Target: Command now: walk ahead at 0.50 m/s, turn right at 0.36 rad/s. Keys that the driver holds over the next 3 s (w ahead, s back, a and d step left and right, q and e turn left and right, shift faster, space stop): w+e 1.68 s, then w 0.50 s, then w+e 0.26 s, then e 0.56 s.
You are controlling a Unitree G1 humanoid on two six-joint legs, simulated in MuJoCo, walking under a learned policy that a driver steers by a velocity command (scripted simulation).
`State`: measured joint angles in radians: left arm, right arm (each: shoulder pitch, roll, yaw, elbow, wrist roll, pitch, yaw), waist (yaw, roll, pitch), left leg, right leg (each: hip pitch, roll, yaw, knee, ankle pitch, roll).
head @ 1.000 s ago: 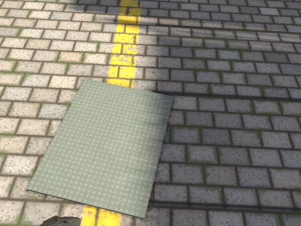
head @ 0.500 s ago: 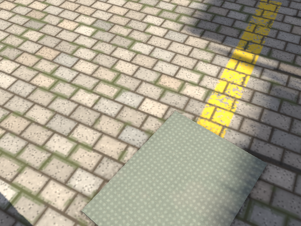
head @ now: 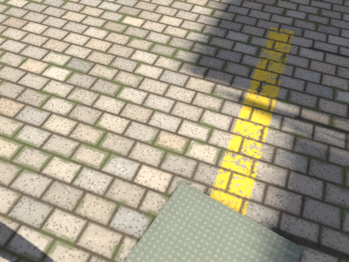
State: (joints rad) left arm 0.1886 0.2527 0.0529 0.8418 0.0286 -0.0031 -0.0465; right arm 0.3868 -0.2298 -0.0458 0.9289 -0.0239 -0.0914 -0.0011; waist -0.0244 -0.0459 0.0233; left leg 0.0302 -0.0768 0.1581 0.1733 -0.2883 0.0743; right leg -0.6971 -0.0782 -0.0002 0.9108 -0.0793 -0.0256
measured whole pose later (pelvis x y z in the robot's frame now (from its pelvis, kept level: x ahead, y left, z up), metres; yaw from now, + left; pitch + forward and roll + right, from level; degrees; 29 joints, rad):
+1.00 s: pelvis +0.53 -0.08 +0.01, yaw -35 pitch +1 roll +1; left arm 0.16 0.30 0.06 0.70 0.04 0.01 -0.07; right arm 0.39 -0.25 -0.04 0.81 -0.02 -0.09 0.00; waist -0.04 -0.06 0.01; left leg -0.06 -0.01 0.17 0.28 -0.24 0.03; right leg -0.67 -0.04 0.03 1.01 -0.14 -0.03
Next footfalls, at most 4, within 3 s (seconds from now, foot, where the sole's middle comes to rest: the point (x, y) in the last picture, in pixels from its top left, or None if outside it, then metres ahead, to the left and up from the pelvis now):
0.18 right None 0.27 -0.10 -0.77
0.68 left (170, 241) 0.57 0.01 -0.77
1.20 right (250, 214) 0.68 -0.32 -0.78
1.74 left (268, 150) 1.02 -0.46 -0.78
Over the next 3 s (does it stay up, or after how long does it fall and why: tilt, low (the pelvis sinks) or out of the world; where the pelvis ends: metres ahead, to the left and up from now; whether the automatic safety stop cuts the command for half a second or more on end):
stays up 1.04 -0.85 -0.01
